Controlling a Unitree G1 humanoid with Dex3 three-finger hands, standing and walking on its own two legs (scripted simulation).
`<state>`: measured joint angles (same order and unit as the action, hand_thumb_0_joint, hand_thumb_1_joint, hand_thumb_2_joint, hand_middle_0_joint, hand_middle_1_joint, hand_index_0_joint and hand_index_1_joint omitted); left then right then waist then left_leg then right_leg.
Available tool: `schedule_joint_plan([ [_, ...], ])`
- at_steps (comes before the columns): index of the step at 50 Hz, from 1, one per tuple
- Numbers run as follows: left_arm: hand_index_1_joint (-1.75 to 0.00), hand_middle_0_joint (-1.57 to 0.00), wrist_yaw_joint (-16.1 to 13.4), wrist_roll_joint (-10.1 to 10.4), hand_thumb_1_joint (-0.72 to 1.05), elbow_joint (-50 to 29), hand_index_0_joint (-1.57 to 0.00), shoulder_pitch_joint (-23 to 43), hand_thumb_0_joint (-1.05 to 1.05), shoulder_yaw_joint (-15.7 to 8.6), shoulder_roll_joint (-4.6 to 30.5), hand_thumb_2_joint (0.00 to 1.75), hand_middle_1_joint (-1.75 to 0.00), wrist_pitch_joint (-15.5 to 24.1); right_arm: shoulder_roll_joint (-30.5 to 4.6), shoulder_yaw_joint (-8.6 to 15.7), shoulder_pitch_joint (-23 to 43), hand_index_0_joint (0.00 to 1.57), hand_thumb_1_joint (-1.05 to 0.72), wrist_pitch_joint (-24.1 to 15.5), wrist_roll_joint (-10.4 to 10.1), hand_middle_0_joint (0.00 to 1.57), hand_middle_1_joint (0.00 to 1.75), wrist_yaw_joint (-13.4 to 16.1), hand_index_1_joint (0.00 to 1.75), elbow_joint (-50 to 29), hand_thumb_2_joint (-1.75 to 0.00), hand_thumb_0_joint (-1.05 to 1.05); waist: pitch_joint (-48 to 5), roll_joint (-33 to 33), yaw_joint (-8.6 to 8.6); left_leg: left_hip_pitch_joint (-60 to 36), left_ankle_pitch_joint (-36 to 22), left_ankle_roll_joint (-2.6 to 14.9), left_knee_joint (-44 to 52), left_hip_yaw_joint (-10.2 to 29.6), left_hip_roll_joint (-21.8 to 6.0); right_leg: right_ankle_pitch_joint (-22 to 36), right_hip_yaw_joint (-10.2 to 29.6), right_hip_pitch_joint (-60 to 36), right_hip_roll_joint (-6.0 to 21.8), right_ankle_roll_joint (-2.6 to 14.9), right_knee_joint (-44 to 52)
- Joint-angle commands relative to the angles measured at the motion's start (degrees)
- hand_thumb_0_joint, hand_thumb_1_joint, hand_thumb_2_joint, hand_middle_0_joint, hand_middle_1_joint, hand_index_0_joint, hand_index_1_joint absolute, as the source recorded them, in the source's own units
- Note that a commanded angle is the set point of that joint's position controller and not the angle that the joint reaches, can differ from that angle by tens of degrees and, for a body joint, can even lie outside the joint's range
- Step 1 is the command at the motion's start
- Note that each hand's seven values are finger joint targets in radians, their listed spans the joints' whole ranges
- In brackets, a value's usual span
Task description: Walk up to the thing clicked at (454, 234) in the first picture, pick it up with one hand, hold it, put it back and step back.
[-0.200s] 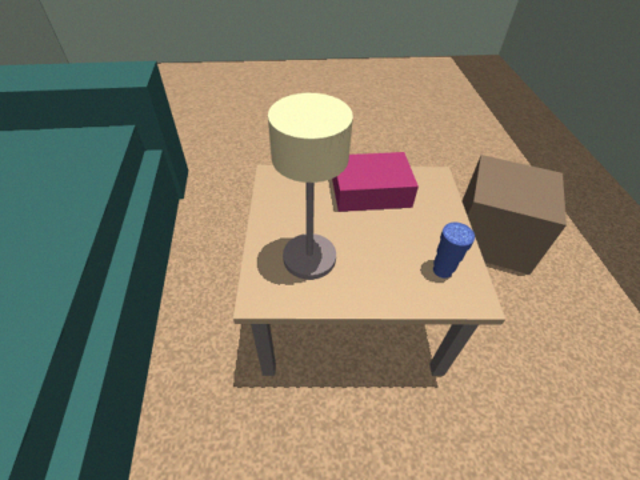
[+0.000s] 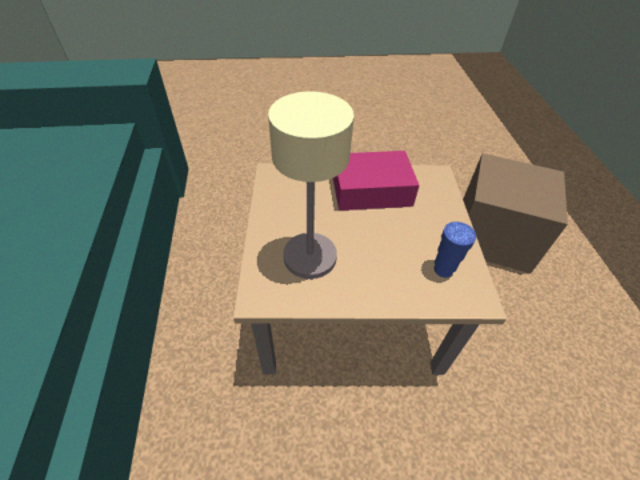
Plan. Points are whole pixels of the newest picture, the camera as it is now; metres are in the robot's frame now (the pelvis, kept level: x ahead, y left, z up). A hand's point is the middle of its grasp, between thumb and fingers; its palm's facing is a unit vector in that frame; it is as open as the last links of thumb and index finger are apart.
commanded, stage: stand
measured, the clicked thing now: (451, 252) +0.66 -0.35 -0.28
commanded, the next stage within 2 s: walk up in 0.92 s
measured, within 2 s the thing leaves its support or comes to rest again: neither
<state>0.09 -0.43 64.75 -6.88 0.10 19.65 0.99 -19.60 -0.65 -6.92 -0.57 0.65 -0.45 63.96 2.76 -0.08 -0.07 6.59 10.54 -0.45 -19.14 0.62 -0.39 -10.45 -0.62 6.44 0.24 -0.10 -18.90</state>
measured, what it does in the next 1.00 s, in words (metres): stands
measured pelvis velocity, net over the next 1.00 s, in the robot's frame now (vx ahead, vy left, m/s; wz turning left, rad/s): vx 0.00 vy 0.01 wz -0.04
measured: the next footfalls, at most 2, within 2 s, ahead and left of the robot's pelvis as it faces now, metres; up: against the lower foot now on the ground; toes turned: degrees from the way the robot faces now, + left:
right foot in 1.56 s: -0.06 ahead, -0.10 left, +0.00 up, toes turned -25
left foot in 1.84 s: +0.07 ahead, +0.13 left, +0.00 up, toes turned -28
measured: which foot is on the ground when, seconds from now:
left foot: down 0.00-1.00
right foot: down 0.00-1.00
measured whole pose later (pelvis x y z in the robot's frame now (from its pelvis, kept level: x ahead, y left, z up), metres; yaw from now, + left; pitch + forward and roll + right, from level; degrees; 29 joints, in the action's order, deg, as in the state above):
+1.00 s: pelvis +0.00 +0.01 +0.00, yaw -2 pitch -2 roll -1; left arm 0.0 -0.4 61.4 -8.3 -0.7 19.8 0.7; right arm -21.1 1.5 -5.1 0.6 0.3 -0.7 61.1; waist 3.5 -1.2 0.2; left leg 9.1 13.8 0.2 -24.5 -1.4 -1.1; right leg -11.8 1.4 8.8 -0.4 -0.4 -22.1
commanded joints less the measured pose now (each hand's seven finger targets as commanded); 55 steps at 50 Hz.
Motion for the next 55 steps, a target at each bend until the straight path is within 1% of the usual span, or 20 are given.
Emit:
schedule_joint_plan([
  [1,-0.3,-0.2,-0.66,-0.17,0.9,-3.86,-0.2,2.77,0.0,-2.1,12.17,0.9,-0.3,1.04,-12.42,2.46,2.79,0.2,-0.9,-1.43,-0.22,0.2,0.3,1.03,0.3,-3.38,-0.9,0.0,-4.17,-0.25,0.17,-0.46,-7.21,2.13,2.53,5.2,-6.68,7.28,5.54,-0.51,7.19,1.73,3.07],
  [8,-0.3,-0.2,-0.66,-0.11,0.9,-3.67,-0.2,2.44,0.0,-2.18,12.32,0.9,-0.3,0.87,-12.19,2.27,2.48,0.2,-0.9,-1.4,-0.26,0.2,0.3,1.06,0.3,-3.16,-0.9,0.0,-4.34,-0.51,0.22,-0.33,-7.96,2.02,2.93,5.18,-6.67,8.1,5.4,-1.19,7.23,1.76,2.58],
  [16,-0.3,-0.2,-0.72,-0.06,0.9,-3.73,-0.2,2.46,0.0,-2.05,12.09,0.9,-0.3,0.93,-12.44,2.37,2.67,0.2,-0.9,-1.5,-0.33,0.2,0.3,1.14,0.3,-3.31,-0.9,0.0,-4.59,-0.3,0.37,-1.03,-10.98,2.15,2.61,5.38,-6.99,9.74,5.04,-1.96,7.38,1.57,2.29],
  [19,-0.3,-0.2,-0.66,0.06,0.9,-3.56,-0.2,2.52,0.0,-2.12,12.28,0.9,-0.3,0.82,-12.24,2.27,2.63,0.2,-0.9,-1.47,-0.29,0.2,0.3,1.16,0.3,-3.2,-0.9,0.0,-3.71,-0.2,0.3,-0.73,-10.48,1.95,3.15,5.45,-6.74,8.95,5.05,-1.2,7.16,1.57,2.7],
  [26,-0.3,-0.2,-0.68,-0.12,0.9,-3.83,-0.2,2.39,0.0,-2.12,12.24,0.9,-0.3,0.84,-12.42,2.34,2.49,0.2,-0.9,-1.46,-0.27,0.2,0.3,1.15,0.3,-3.17,-0.9,0.0,-4.12,0.13,0.27,-1.11,-9.51,1.95,3.2,5.32,-6.91,8.52,5.08,-1.36,7.33,1.55,2.95],
  [29,-0.3,-0.2,-0.79,-0.11,0.9,-3.91,-0.2,2.93,0.0,-2.21,12.48,0.9,-0.3,0.84,-12.22,2.35,2.42,0.2,-0.9,-1.47,-0.15,0.2,0.3,1.17,0.3,-3.22,-0.9,0.0,-4.28,0.08,0.08,-0.92,-10.23,1.83,3.3,5.25,-6.83,8.98,5.15,-1.74,7.46,1.59,2.77],
  [34,-0.3,-0.2,-0.75,-0.09,0.9,-3.72,-0.2,2.23,0.0,-2.11,12.15,0.9,-0.3,0.88,-12.57,2.43,2.87,0.2,-0.9,-1.48,-0.29,0.2,0.3,1.12,0.3,-3.18,-0.9,0.0,-4.51,-0.3,0.37,-1.37,-10.31,2.05,3.25,5.4,-6.95,9.21,5.04,-1.87,7.48,1.49,2.91],
  [37,-0.3,-0.2,-0.78,-0.07,0.9,-3.75,-0.2,2.39,0.0,-2.14,12.35,0.9,-0.3,1.05,-12.55,2.42,2.81,0.2,-0.9,-1.5,-0.34,0.2,0.3,1.07,0.3,-3.19,-0.9,0.0,-4.78,0.14,0.38,-1.78,-11.86,2.11,2.76,5.28,-6.89,11.0,5.04,-2.38,7.66,1.46,2.93],
  [41,-0.3,-0.2,-0.81,-0.05,0.9,-3.87,-0.2,2.82,0.0,-2.22,12.6,0.9,-0.3,0.95,-12.15,2.35,2.3,0.2,-0.9,-1.46,-0.17,0.2,0.3,1.12,0.3,-3.08,-0.9,0.0,-4.12,0.19,0.04,-0.96,-10.73,1.9,3.39,5.26,-6.74,9.62,5.07,-1.93,7.56,1.46,3.2],
  [44,-0.3,-0.2,-0.76,-0.06,0.9,-3.8,-0.2,2.48,0.0,-2.15,12.12,0.9,-0.3,0.8,-12.53,2.38,2.76,0.2,-0.9,-1.47,-0.28,0.2,0.3,1.13,0.3,-3.1,-0.9,0.0,-3.86,-0.93,0.35,-0.6,-10.53,1.87,3.57,5.43,-6.74,9.19,4.92,-2.31,7.46,1.48,3.1],
  [45,-0.3,-0.2,-0.73,-0.1,0.9,-3.7,-0.2,2.2,0.0,-2.2,12.23,0.9,-0.3,0.86,-12.6,2.49,2.6,0.2,-0.9,-1.5,-0.29,0.2,0.3,1.15,0.3,-2.94,-0.9,0.0,-3.97,-0.15,0.39,-1.05,-10.32,2.05,3.49,5.44,-6.99,9.06,5.03,-2.26,7.57,1.5,3.02],
  [46,-0.3,-0.2,-0.78,-0.05,0.9,-6.46,-0.2,0.83,0.0,-3.66,15.81,0.9,-0.3,0.52,-17.49,6.06,4.77,0.2,-0.9,-0.58,-0.27,0.2,0.3,0.96,0.3,-5.79,-0.9,0.0,-1.4,-0.29,-0.46,-3.03,-6.79,2.36,-4.84,0.49,-4.8,19.37,9.91,5.91,7.8,2.3,-0.51],
  [47,-0.3,-0.2,-0.99,0.0,0.9,-7.32,-0.2,0.51,0.0,-3.79,16.34,0.9,-0.3,0.61,-16.32,6.08,3.61,0.2,-0.9,-0.04,-0.45,0.2,0.3,1.0,0.3,-6.58,-0.9,0.0,-2.42,1.36,-0.73,-1.82,-5.8,2.55,-7.35,0.27,-3.85,21.84,11.22,6.56,8.85,3.31,-1.71],
  [48,-0.3,-0.2,-1.17,-0.12,0.9,-8.28,-0.2,0.8,0.0,-4.31,16.9,0.9,-0.3,0.7,-15.05,6.07,2.53,0.2,-0.9,0.22,-0.97,0.2,0.3,0.87,0.3,-7.22,-0.9,0.0,-3.32,3.96,-0.9,1.23,-3.3,2.4,-9.12,0.23,-3.38,21.21,12.96,4.79,9.79,4.71,-2.03],
  [50,-0.3,-0.2,-1.51,-0.38,0.9,-10.46,-0.2,-0.93,0.0,-5.09,17.92,0.9,-0.3,0.77,-13.64,6.25,2.58,0.2,-0.9,0.79,-0.92,0.2,0.3,0.51,0.3,-9.15,-0.9,0.0,-4.43,8.44,0.25,4.74,0.62,2.28,-14.7,0.12,-1.43,22.56,18.49,4.3,12.68,8.37,-2.27],
  [51,-0.3,-0.2,-1.6,-0.59,0.9,-11.68,-0.2,-1.19,0.0,-5.23,18.15,0.9,-0.3,0.68,-13.09,6.47,2.73,0.2,-0.9,1.02,-0.65,0.2,0.3,0.42,0.3,-10.34,-0.9,0.0,-4.58,9.89,0.51,5.76,5.36,2.17,-18.33,0.66,-0.06,24.67,21.51,5.31,14.56,10.54,-2.59],
  [52,-0.3,-0.2,-1.71,-0.92,0.9,-12.9,-0.2,-1.62,0.0,-5.36,18.13,0.9,-0.3,0.58,-12.44,6.62,2.17,0.2,-0.9,1.23,-0.49,0.2,0.3,0.32,0.3,-11.22,-0.9,0.0,-4.45,11.46,0.55,7.51,15.08,2.43,-22.12,1.36,0.99,26.07,23.7,6.08,16.04,12.38,-3.11],
  [53,-0.3,-0.2,-1.76,-1.35,0.9,-13.92,-0.2,-1.14,0.0,-5.54,18.3,0.9,-0.3,0.45,-11.93,6.73,0.64,0.2,-0.9,1.48,-0.33,0.2,0.3,0.19,0.3,-11.85,-0.9,0.0,-4.17,12.94,-0.09,8.66,20.33,2.68,-25.17,2.84,0.84,25.94,25.65,7.75,17.52,13.83,-3.42],
  [54,-0.3,-0.2,-1.75,-1.5,0.9,-14.88,-0.2,-0.48,0.0,-5.72,18.27,0.9,-0.3,0.35,-11.89,6.97,-0.41,0.2,-0.9,1.72,-0.54,0.2,0.3,-0.01,0.3,-12.26,-0.9,0.0,-4.07,13.04,-0.56,8.63,22.13,2.68,-25.0,3.47,0.74,26.59,25.27,8.0,17.17,14.0,-4.08],
  [55,-0.3,-0.2,-1.87,-1.68,0.9,-16.0,-0.2,-0.21,0.0,-5.44,17.44,0.9,-0.3,0.31,-11.96,7.35,-1.53,0.2,-0.9,1.7,-0.42,0.2,0.3,-0.14,0.3,-12.74,-0.9,0.0,-4.77,11.6,-1.78,8.6,18.17,3.01,-19.37,3.94,0.02,28.04,23.55,6.22,15.26,12.11,-6.87],
])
